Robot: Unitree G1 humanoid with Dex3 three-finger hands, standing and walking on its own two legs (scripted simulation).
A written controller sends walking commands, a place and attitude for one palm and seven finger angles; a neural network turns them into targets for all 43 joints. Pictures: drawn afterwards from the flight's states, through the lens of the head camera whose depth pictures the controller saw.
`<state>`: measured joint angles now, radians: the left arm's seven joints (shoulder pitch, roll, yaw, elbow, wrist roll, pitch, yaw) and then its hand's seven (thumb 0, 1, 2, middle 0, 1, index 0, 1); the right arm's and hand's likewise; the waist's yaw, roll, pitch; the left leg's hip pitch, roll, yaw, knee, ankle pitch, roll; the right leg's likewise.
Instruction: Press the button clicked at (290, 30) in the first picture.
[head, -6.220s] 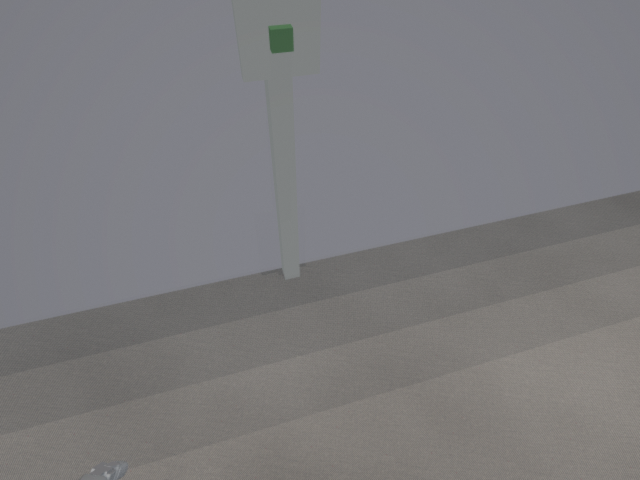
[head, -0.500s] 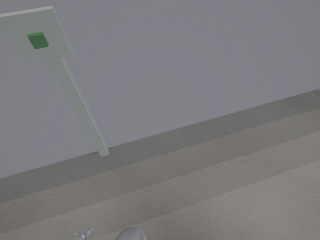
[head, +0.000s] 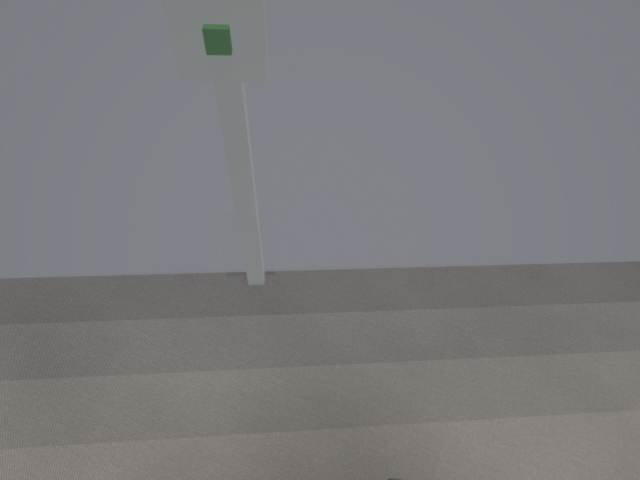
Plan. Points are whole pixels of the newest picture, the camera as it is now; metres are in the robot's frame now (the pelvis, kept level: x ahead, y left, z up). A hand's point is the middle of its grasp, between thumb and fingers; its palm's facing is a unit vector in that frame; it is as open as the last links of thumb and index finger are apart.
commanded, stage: take the last steps up to it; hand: left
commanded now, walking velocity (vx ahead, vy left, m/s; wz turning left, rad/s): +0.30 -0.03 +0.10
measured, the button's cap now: (217, 39) +0.81 +0.27 +0.14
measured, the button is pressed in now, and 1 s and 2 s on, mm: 0 0 0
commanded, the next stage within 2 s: come to a stop and stand still in 1.18 s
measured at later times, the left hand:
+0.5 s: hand out of the picture -0.04 +0.11 -0.16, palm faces +0.18 -0.97 -0.17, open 7.4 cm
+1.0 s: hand (182, 388) +0.26 +0.24 -0.16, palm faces +0.11 -0.98 -0.19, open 7.4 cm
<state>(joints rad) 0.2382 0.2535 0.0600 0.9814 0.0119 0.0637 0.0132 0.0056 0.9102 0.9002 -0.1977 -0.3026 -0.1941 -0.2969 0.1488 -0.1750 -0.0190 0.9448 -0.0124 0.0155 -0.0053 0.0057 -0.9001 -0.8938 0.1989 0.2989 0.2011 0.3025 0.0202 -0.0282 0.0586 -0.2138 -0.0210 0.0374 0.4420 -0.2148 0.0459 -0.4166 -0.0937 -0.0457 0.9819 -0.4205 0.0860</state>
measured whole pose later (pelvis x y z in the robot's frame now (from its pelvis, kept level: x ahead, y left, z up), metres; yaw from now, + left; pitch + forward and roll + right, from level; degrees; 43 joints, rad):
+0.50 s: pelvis +0.06 -0.03 +0.00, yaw +5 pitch -1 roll +1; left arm 0.48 0.08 0.01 1.14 0.02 -0.06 0.02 0.00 0.91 0.90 -0.20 -0.30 -0.20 -0.30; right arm 0.30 -0.20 -0.07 1.10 -0.02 0.03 0.02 0.01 -0.91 -0.89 0.19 0.30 0.19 0.30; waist 0.01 0.03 0.01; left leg -0.55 0.10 0.04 0.94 -0.19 -0.03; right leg 0.00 -0.03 -0.15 0.30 -0.28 -0.02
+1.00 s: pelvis +0.21 +0.04 +0.00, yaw +2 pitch -1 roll +1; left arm 0.21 0.20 0.07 1.03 0.03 0.00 -0.01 0.00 0.91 0.90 -0.19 -0.30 -0.19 -0.30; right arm 0.32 -0.14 -0.04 1.08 -0.02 -0.07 -0.02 -0.01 -0.93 -0.89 0.20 0.30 0.20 0.30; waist 0.00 -0.04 -0.01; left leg -0.09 0.00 0.20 0.34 -0.23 0.04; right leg -0.58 -0.14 -0.05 1.01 -0.16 0.04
